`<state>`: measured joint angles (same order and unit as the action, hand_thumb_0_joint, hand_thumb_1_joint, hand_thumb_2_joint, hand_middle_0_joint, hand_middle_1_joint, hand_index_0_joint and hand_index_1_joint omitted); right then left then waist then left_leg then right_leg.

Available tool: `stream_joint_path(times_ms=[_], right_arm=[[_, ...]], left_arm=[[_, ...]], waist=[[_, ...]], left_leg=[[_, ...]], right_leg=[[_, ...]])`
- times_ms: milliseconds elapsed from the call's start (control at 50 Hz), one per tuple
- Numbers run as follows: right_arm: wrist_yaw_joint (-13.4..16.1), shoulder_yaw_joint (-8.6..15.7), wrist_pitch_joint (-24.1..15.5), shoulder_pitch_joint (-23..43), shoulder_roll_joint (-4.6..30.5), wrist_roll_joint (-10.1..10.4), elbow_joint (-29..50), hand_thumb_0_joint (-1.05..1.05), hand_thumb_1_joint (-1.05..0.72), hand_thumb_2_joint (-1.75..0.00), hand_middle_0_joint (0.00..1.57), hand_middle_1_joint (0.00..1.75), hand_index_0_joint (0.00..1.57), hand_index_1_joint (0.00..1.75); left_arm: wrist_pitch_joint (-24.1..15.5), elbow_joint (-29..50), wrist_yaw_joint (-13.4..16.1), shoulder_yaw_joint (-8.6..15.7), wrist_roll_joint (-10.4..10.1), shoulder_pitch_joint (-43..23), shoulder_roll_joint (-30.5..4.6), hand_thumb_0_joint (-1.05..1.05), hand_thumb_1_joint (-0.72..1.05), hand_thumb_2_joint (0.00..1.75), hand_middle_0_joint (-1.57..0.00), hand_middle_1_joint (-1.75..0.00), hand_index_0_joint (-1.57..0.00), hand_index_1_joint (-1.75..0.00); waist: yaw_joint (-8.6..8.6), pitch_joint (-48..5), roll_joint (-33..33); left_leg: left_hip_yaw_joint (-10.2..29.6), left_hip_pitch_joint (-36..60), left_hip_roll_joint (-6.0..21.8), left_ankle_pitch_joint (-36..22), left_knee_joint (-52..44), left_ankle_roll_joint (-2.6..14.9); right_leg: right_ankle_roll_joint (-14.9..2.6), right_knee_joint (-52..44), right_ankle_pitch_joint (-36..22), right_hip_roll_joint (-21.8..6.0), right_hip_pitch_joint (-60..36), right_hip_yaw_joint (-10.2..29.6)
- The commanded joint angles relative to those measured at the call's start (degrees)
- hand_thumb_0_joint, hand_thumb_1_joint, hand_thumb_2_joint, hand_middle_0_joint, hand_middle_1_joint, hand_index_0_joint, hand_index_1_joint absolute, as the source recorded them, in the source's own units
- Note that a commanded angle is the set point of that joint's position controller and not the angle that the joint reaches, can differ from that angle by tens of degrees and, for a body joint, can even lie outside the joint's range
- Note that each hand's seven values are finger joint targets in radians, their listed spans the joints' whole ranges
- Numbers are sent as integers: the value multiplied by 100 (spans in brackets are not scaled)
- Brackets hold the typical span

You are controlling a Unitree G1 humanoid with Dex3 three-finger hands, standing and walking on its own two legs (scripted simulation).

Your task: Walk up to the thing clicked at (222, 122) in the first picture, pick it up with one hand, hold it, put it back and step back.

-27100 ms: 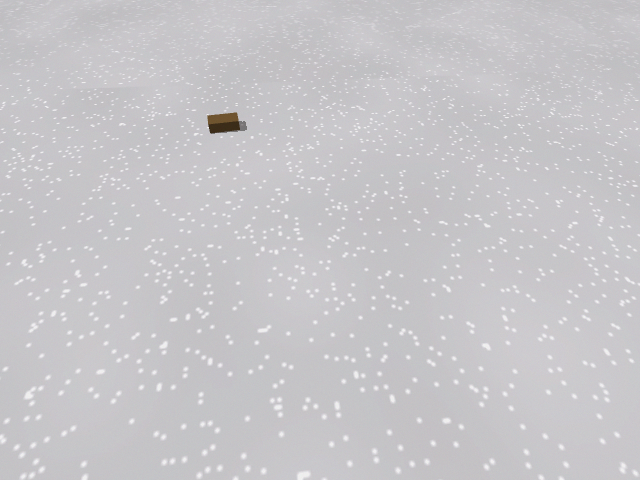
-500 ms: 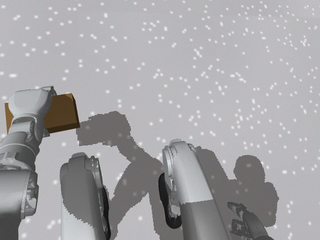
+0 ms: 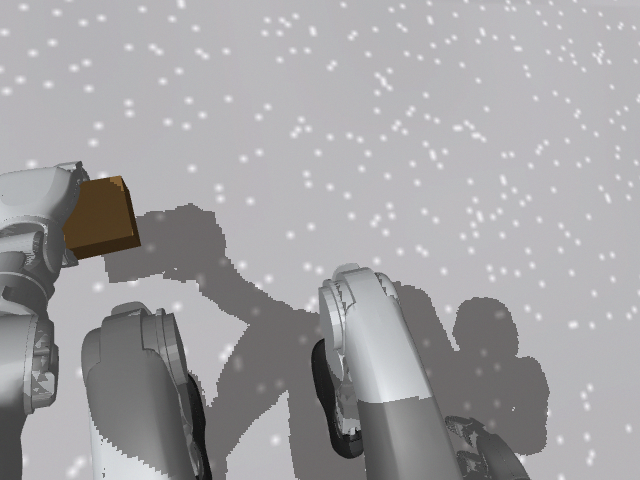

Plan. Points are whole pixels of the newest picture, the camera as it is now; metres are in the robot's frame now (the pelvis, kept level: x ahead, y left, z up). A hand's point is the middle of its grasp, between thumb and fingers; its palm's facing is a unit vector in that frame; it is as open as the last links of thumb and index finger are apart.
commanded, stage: crouch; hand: left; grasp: from above
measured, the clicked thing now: (66, 224) +0.45 +0.26 -0.20
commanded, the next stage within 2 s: lower in 0.02 s
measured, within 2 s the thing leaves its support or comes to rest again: neither
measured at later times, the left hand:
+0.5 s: hand (75, 233) +0.45 +0.25 -0.23, palm faces -0.47 -0.06 -0.88, open 11.7 cm
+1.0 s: hand (87, 232) +0.46 +0.25 -0.27, palm faces -0.46 -0.11 -0.88, open 11.7 cm
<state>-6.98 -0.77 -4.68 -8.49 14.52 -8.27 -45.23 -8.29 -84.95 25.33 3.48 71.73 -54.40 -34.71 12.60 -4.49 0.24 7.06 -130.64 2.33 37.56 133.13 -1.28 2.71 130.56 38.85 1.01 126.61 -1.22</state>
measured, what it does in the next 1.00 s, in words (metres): lowers itself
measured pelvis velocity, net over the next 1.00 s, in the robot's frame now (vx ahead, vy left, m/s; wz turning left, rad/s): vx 0.01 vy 0.00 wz -0.08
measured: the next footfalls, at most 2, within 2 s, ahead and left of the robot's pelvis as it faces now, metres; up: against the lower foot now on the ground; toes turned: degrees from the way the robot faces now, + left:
none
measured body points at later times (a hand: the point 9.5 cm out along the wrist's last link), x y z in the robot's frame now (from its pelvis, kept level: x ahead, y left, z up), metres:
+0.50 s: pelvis +0.00 +0.00 -0.03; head +0.25 +0.06 +0.34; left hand +0.47 +0.25 -0.18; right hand +0.05 -0.28 -0.13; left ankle +0.09 +0.14 -0.32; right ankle +0.10 -0.13 -0.32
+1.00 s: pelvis +0.01 +0.00 -0.05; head +0.28 +0.06 +0.31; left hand +0.48 +0.25 -0.22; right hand +0.04 -0.27 -0.14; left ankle +0.09 +0.14 -0.32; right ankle +0.10 -0.13 -0.32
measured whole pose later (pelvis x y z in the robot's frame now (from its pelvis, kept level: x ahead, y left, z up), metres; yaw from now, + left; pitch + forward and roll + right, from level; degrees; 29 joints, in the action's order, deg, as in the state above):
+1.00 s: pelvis +0.01 +0.00 -0.05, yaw -4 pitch +31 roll -9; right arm -12.7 -7.8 -8.9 -6.0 16.4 -13.9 -44.0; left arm -11.4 -92.9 33.5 10.0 73.5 -54.6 -43.8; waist 17.5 3.9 -3.4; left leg 12.5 -136.0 1.9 40.5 144.8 -2.4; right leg 3.5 139.1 40.1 2.8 130.8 -4.7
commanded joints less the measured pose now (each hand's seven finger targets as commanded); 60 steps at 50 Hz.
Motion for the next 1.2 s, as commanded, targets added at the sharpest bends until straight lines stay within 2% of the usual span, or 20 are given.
stream_joint_path(times_ms=[0,120,220,280,420,440,460,540,620,660,760,800,820,860,960,980,1060,1080,1140,1180], right_arm=[[46,407,-46,-1156,1373,-11,56,0,-90,-90,20,30,20,30],[31,339,-18,-1178,1374,-14,43,0,-91,-90,20,30,20,30],[1,230,-52,-1127,1401,-73,41,0,-91,-90,20,30,20,30],[-7,184,-81,-1123,1469,-100,73,0,-91,-90,20,30,20,30],[-78,142,-135,-1094,1520,-208,54,0,-91,-90,20,30,20,30],[-90,130,-133,-1062,1530,-215,61,0,-91,-90,20,30,20,30],[-122,99,-162,-1057,1535,-259,85,0,-91,-90,20,30,20,30],[-156,107,-189,-1015,1607,-273,82,0,-90,-90,20,30,20,30],[-242,-4,-251,-1044,1566,-343,56,0,-90,-90,20,30,20,30],[-274,-10,-293,-1147,1649,-377,24,0,-90,-90,20,30,20,30],[-419,-95,-387,-1060,1644,-452,16,0,-90,-90,20,30,20,30],[-435,-122,-387,-1037,1703,-463,38,0,-90,-90,20,30,20,30],[-444,-126,-379,-1045,1755,-479,50,0,-90,-90,20,30,20,30],[-495,-175,-396,-967,1735,-514,45,0,-90,-90,20,30,20,30],[-540,-212,-411,-1039,1881,-613,55,0,-90,-90,20,30,20,30],[-573,-244,-435,-895,1788,-592,130,0,-90,-90,20,30,20,30],[-599,-246,-527,-986,1924,-680,43,0,-90,-90,20,30,20,30],[-605,-235,-523,-941,1928,-669,36,0,-90,-90,20,30,20,30],[-631,-298,-546,-909,1926,-705,30,0,-90,-90,20,30,20,30],[-665,-316,-586,-819,1908,-711,63,0,-90,-90,20,30,20,30]], left_arm=[[-29,819,256,115,-86,-2036,-1366,0,54,92,-94,-75,-93,-76],[-62,920,249,112,-76,-2044,-1442,0,53,96,-98,-76,-95,-79],[-94,400,287,-11,-62,-2052,-1319,0,52,97,-99,-73,-95,-78],[-179,547,352,125,-37,-2021,-1567,0,51,93,-97,-72,-94,-76],[-214,564,608,277,108,-2004,-1712,0,53,96,-99,-74,-95,-78],[-207,546,658,313,133,-1928,-1772,0,53,96,-99,-74,-95,-78],[-185,349,697,305,143,-1946,-1731,0,53,97,-99,-74,-96,-78],[-150,528,798,429,79,-1805,-1877,0,52,96,-96,-73,-94,-76],[-142,105,801,258,65,-1897,-1742,0,51,99,-97,-72,-94,-76],[-198,322,823,441,54,-1981,-2054,0,52,99,-98,-72,-94,-76],[-248,21,848,374,13,-1774,-1909,0,56,99,-99,-74,-96,-77],[-269,120,925,581,2,-1635,-2158,0,58,99,-100,-74,-97,-77],[-276,132,955,682,36,-1612,-2259,0,58,98,-101,-74,-98,-77],[-292,15,988,574,75,-1674,-2175,0,60,98,-101,-74,-99,-76],[-349,-149,1155,873,142,-1590,-2458,0,60,100,-103,-72,-100,-76],[-365,-186,1129,600,152,-1684,-2253,0,61,98,-102,-72,-99,-75],[-402,-353,1182,731,197,-1771,-2510,0,61,98,-103,-72,-100,-75],[-422,-377,1215,802,151,-1555,-2506,0,63,97,-104,-72,-101,-75],[-432,-401,1285,785,185,-1578,-2540,0,64,99,-104,-73,-102,-76],[-470,-390,1282,554,160,-1766,-2338,0,63,99,-104,-73,-101,-76]], waist=[[56,-3821,1328],[53,-4035,1341],[244,-3454,1139],[150,-3604,1362],[302,-3627,1659],[243,-3682,1716],[366,-3510,1654],[263,-3615,1819],[481,-3325,1516],[458,-3385,1629],[524,-3406,1610],[402,-3549,1739],[419,-3519,1814],[494,-3461,1744],[612,-3287,1758],[603,-3170,1872],[736,-2928,1824],[640,-3017,1895],[713,-2989,1916],[778,-2967,2002]], left_leg=[[-599,2885,-158,-584,-1238,260],[-620,2781,-158,-793,-1046,270],[-566,2439,-156,-576,-887,287],[-547,2517,-162,-549,-873,255],[-496,2747,-132,-866,-645,213],[-493,2735,-130,-854,-645,212],[-502,2620,-139,-787,-577,219],[-493,2702,-127,-778,-576,207],[-449,2281,-122,-691,-385,255],[-427,2341,-124,-780,-342,246],[-383,2366,-92,-957,-213,225],[-352,2486,-89,-1087,-248,215],[-369,2515,-92,-1157,-213,206],[-322,2443,-65,-1117,-168,215],[-292,2374,-66,-1136,-85,204],[-275,2286,-50,-971,-84,203],[-241,2259,-66,-778,-40,202],[-219,2330,-51,-820,-121,184],[-198,2301,-45,-870,-83,184],[-167,2349,-26,-851,-63,170]], right_leg=[[-477,-1348,-973,135,-1762,-659],[-447,-1257,-1223,177,-1970,-652],[-438,-1181,-1034,200,-1659,-724],[-449,-1074,-946,188,-1667,-770],[-444,-794,-1331,216,-1515,-864],[-449,-797,-1318,234,-1532,-855],[-437,-766,-1279,215,-1484,-865],[-446,-738,-1251,221,-1480,-882],[-397,-716,-1248,256,-1539,-895],[-394,-677,-1305,254,-1618,-924],[-381,-555,-1509,312,-1752,-991],[-382,-538,-1624,326,-1842,-1024],[-385,-502,-1673,314,-1847,-1052],[-382,-475,-1688,353,-1783,-1071],[-382,-433,-1706,350,-1846,-1145],[-394,-414,-1580,376,-1721,-1110],[-377,-422,-1388,358,-1582,-1189],[-387,-443,-1395,378,-1665,-1197],[-383,-417,-1480,385,-1677,-1235],[-392,-355,-1479,397,-1588,-1242]])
